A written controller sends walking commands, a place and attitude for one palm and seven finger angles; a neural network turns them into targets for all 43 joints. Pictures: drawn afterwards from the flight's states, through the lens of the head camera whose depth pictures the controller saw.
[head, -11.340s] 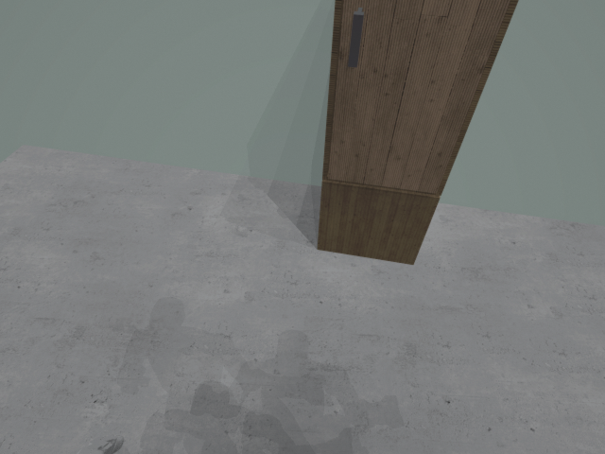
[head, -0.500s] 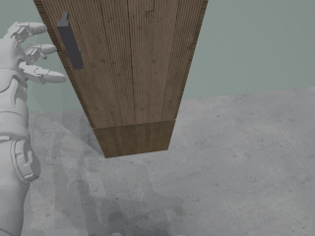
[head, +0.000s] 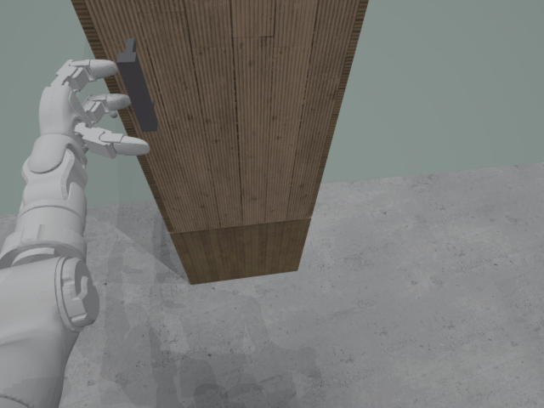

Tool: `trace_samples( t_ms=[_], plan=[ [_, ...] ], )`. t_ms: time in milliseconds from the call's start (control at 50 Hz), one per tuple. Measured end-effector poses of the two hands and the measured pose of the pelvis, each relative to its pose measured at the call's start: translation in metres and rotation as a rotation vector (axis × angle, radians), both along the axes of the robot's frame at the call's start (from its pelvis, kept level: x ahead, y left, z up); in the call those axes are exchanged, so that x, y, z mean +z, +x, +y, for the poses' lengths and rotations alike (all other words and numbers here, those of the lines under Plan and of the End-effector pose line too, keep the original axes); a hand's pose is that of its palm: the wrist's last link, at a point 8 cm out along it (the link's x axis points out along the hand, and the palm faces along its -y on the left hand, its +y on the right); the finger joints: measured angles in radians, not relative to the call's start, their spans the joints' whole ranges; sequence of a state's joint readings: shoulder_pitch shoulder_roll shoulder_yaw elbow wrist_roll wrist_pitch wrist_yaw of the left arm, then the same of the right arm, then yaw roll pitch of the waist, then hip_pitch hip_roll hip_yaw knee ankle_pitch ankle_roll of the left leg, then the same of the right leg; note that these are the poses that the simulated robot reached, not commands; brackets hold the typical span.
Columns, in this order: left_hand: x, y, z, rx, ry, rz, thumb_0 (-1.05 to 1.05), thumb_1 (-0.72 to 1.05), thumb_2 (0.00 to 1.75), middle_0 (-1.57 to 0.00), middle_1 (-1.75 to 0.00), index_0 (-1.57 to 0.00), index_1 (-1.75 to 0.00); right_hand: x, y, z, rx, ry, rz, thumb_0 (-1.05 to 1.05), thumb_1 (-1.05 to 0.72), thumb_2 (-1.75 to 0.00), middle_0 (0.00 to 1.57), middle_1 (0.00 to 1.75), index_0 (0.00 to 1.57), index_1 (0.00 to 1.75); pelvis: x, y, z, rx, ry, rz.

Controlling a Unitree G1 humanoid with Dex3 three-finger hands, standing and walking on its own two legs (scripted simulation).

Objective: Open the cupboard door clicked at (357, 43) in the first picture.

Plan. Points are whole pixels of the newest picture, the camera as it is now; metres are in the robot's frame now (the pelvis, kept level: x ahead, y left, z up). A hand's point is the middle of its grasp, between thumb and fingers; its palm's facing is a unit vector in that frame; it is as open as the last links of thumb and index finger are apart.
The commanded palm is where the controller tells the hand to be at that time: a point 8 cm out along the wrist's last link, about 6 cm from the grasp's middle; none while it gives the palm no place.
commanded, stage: slide the fingers in behind the handle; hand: left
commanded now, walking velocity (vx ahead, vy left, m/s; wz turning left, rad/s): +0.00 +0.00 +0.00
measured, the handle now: (140, 86) +0.56 +0.17 +0.15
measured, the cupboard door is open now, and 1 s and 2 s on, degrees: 0 0 0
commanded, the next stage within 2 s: close the thumb around the handle in 1.00 s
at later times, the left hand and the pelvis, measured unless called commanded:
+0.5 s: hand (147, 111) +0.50 +0.16 +0.16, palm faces +0.06 -1.00 +0.02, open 14.0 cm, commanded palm +0.47 +0.20 +0.15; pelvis -0.02 -0.01 +0.00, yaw +1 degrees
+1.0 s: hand (149, 112) +0.50 +0.15 +0.15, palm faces +0.08 -1.00 +0.01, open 14.0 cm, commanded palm +0.47 +0.20 +0.15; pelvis +0.00 -0.01 +0.00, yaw +0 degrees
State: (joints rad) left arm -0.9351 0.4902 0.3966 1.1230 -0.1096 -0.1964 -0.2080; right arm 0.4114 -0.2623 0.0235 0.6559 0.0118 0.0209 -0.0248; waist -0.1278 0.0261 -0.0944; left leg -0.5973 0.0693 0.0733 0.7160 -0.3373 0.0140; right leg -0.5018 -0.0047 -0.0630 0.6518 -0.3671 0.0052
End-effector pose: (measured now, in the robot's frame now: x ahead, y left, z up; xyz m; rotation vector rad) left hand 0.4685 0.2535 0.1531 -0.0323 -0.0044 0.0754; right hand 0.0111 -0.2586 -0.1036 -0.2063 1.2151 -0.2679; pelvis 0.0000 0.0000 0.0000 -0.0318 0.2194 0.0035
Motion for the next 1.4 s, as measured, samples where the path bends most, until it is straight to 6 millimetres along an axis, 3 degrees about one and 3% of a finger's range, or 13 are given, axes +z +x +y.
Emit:
trace_samples(
  t_ms=[260,560,700,880,1180,1400],
  plan=[
    [-0.002,-0.007,-0.018,0.001,0.009,0.013,-0.01,-0.5,0.3,-0.3,-1.2,-0.3,-1.2,0.0,-0.005,-0.007,0.014,-0.013,-0.014,0.0,-0.91,-0.9,0.21,0.3,0.2,0.3,-0.001,-0.01,-0.003,0.011,0.001,-0.014],
    [0.002,0.007,-0.053,-0.013,0.015,0.008,-0.01,-0.5,0.3,-0.3,-1.2,-0.3,-1.2,-0.004,-0.035,-0.01,-0.017,0.0,0.031,0.0,-0.91,-0.9,0.21,0.3,0.2,0.3,-0.002,-0.015,-0.008,0.003,0.006,0.007],
    [-0.002,0.009,-0.052,0.019,0.026,0.028,-0.01,-0.5,0.3,-0.3,-1.2,-0.3,-1.2,-0.005,-0.04,-0.01,-0.029,0.017,0.044,0.0,-0.91,-0.9,0.21,0.3,0.2,0.3,-0.002,-0.013,-0.012,-0.002,0.009,0.004],
    [0.004,0.008,-0.048,0.01,0.033,-0.019,-0.01,-0.5,0.3,-0.3,-1.2,-0.3,-1.2,-0.003,-0.031,-0.014,-0.025,0.014,0.044,0.0,-0.91,-0.9,0.21,0.3,0.2,0.3,0.0,-0.007,-0.014,-0.003,0.009,0.006],
    [-0.004,0.003,-0.048,0.011,0.025,0.014,-0.01,-0.48,0.31,-0.3,-1.2,-0.3,-1.2,-0.001,0.009,-0.016,0.018,0.004,-0.034,0.0,-0.91,-0.9,0.2,0.3,0.2,0.3,0.001,-0.003,-0.013,0.01,0.01,-0.009],
    [0.0,0.011,-0.05,0.004,0.021,0.005,-0.01,-0.11,0.47,-0.33,-1.24,-0.33,-1.24,-0.005,-0.001,-0.01,0.006,0.013,-0.002,0.0,-0.91,-0.9,0.21,0.3,0.2,0.3,0.0,-0.003,-0.01,0.007,0.01,0.006]
  ],
)
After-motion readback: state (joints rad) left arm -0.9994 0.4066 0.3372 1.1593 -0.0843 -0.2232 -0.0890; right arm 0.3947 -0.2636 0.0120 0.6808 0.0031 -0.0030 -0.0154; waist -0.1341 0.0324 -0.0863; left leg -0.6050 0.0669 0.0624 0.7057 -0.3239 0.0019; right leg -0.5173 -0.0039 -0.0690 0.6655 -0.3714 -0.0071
